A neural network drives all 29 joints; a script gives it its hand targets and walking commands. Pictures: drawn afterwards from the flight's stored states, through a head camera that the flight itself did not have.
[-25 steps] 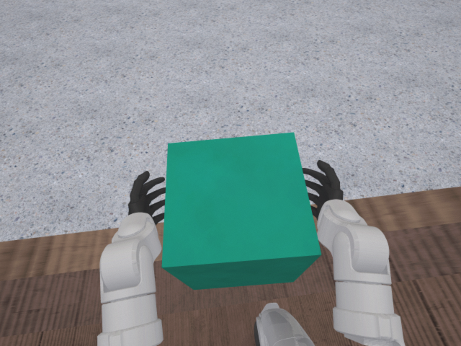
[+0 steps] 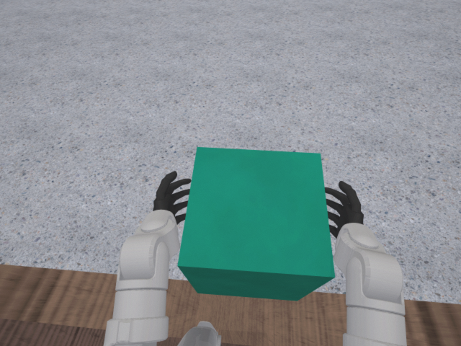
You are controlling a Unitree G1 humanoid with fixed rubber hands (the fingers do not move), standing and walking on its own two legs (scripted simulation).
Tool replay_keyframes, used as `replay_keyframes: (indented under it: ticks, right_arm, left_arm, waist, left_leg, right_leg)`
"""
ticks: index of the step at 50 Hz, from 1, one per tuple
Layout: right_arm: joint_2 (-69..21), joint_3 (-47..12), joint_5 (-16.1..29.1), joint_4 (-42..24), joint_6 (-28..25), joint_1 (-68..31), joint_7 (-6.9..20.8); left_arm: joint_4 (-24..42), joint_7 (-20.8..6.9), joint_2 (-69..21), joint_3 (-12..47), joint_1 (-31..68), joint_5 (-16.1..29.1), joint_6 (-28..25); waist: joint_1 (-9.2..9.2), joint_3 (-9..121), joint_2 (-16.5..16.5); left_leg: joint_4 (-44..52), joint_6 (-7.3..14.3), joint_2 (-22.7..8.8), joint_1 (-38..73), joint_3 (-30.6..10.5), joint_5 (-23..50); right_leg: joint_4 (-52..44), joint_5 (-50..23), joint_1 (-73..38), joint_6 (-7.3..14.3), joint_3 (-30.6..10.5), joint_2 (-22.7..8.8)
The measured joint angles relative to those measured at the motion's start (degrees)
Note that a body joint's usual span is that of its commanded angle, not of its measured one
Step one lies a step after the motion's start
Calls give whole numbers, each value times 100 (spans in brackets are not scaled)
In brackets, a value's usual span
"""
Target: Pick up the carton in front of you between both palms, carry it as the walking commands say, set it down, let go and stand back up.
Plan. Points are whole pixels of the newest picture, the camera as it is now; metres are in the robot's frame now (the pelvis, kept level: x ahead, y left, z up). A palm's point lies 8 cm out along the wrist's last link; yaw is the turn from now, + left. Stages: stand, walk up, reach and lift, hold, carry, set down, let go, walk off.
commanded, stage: carry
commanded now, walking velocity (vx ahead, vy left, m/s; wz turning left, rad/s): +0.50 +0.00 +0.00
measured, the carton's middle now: (252, 231) +0.33 +0.02 +0.01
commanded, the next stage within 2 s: none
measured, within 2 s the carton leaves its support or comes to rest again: neither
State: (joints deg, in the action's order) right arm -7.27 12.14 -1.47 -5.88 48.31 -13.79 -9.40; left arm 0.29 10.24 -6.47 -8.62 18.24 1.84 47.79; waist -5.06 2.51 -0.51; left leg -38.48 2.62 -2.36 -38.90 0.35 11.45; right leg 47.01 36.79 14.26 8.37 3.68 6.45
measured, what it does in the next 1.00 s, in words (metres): goes down: left foot 0.12 m lower, then right foot 0.12 m lower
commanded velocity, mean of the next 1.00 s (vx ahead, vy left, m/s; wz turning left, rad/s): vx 0.50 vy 0.00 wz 0.00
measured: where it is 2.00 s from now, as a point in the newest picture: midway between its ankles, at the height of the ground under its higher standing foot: (270, 184)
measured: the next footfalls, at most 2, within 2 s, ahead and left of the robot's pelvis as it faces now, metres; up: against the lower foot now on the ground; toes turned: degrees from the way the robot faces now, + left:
left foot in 0.12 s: +0.23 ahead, +0.07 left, -0.12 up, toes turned +1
right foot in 0.52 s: +0.49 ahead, -0.10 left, -0.23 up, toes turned +0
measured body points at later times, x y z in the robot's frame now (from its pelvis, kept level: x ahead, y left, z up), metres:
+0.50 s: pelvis +0.33 -0.02 -0.15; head +0.35 -0.02 +0.30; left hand +0.66 +0.13 -0.08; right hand +0.66 -0.18 -0.07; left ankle +0.19 +0.07 -0.80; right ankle +0.47 -0.12 -0.87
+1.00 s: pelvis +0.71 -0.04 -0.31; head +0.72 -0.04 +0.14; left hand +1.04 +0.13 -0.22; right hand +1.04 -0.18 -0.23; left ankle +0.83 +0.03 -1.04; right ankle +0.49 -0.10 -0.88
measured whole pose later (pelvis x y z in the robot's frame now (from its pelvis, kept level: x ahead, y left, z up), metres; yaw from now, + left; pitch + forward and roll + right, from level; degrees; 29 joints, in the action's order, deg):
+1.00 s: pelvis +0.71 -0.04 -0.31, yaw -1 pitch +3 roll -1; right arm -7.8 11.0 -2.9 -4.7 46.6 -15.4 -10.0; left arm 1.2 10.0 -4.3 -8.4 18.1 2.5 47.4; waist -3.5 3.3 -1.2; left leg -26.2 5.8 1.7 -26.1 6.0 -3.6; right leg 76.3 39.3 13.2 5.0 4.1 5.1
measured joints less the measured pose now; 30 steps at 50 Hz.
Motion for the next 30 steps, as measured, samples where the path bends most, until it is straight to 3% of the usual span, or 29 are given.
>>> replay_keyframes:
  ticks: [2, 4, 5, 6, 7, 9, 11, 14, 16, 21, 23, 25, 26, 29, 30]
  right_arm:
    - [38, -24, 21, -88, 76, -24, -32]
    - [37, -97, -7, 0, 154, -152, -58]
    - [25, -163, -31, 85, 224, -272, -67]
    - [3, -225, -60, 199, 288, -427, -78]
    - [5, -260, -61, 282, 337, -549, -105]
    - [101, -368, 123, 410, 456, -643, -170]
    - [214, -427, 286, 497, 581, -646, -329]
    - [285, -382, 480, 670, 634, -664, -382]
    - [224, -313, 488, 752, 584, -715, -358]
    - [49, -317, 420, 715, 294, -774, -225]
    - [-16, -340, 360, 626, 215, -715, -185]
    - [-28, -319, 334, 526, 208, -633, -174]
    - [-3, -294, 321, 465, 217, -568, -161]
    - [153, -214, 229, 453, 200, -515, -67]
    - [186, -171, 176, 520, 181, -499, -64]
  left_arm:
    - [111, -2, -17, 13, 8, -44, 69]
    - [208, -3, 51, -21, -31, -53, 168]
    - [279, -5, 114, -64, -72, -36, 237]
    - [336, -8, 204, -110, -90, -24, 302]
    - [293, 0, 290, -130, -25, -27, 339]
    - [79, 69, 360, -210, 129, -86, 394]
    - [-54, 141, 234, -330, 177, -171, 508]
    - [-71, 126, -35, -564, 127, -344, 585]
    - [4, 52, -122, -666, 61, -392, 561]
    - [384, -74, -43, -645, -132, -337, 397]
    - [521, -96, 11, -586, -214, -314, 369]
    - [506, -108, 25, -517, -219, -307, 339]
    - [444, -112, 18, -462, -173, -324, 338]
    - [180, -98, 1, -297, 45, -345, 332]
    - [76, -79, 15, -230, 68, -284, 331]
  waist:
    - [14, 87, -65]
    - [172, 168, -98]
    - [314, 207, -127]
    - [505, 267, -164]
    - [689, 335, -139]
    - [968, 398, 16]
    - [1155, 364, 27]
    - [1230, 200, 48]
    - [1233, 73, 75]
    - [1186, -87, 208]
    - [1166, -44, 300]
    - [1036, 26, 314]
    - [900, 54, 310]
    - [429, 193, 182]
    - [292, 212, 121]
  left_leg:
    - [590, 60, 119, 313, 207, 627]
    - [654, 153, 282, 762, 483, 671]
    - [784, 246, 364, 1125, 634, 564]
    - [805, 336, 419, 1454, 676, -47]
    - [662, 395, 536, 1562, 585, -1289]
    - [87, 455, 793, 1450, 506, -2801]
    - [-357, 531, 867, 1356, 495, -2958]
    - [-730, 464, 877, 1437, 452, -3557]
    - [-856, 397, 845, 1533, 409, -3810]
    - [-1383, 275, 809, 1818, 227, -4660]
    - [-1649, 206, 824, 1999, 165, -5105]
    - [-2154, 124, 740, 2163, 188, -5558]
    - [-2626, 69, 639, 2175, 247, -5136]
    - [-4666, -54, 451, 1531, 95, -4772]
    - [-5029, -71, 435, 1238, -39, -4722]
  right_leg:
    - [302, 445, -238, -16, 12, 49]
    - [1069, 784, -370, -73, 194, 2]
    - [1810, 161, -307, -157, 327, -71]
    - [2759, -49, -111, -290, 389, -120]
    - [3666, -72, 187, -414, 318, -140]
    - [4614, -148, 860, -497, -102, -145]
    - [4539, -253, 1500, -532, -471, -193]
    - [3147, -831, 2242, -629, -774, -525]
    - [2196, -1537, 2542, -673, -782, -740]
    - [-193, -4382, 2524, -590, -724, -946]
    - [-1164, -5022, 2187, -611, -574, -926]
    - [-1504, -5331, 1785, -555, -254, -822]
    - [-1615, -5167, 1476, -503, -88, -735]
    - [-1233, -2155, 1013, -313, -27, -433]
    - [-929, -1931, 1105, -256, 4, -331]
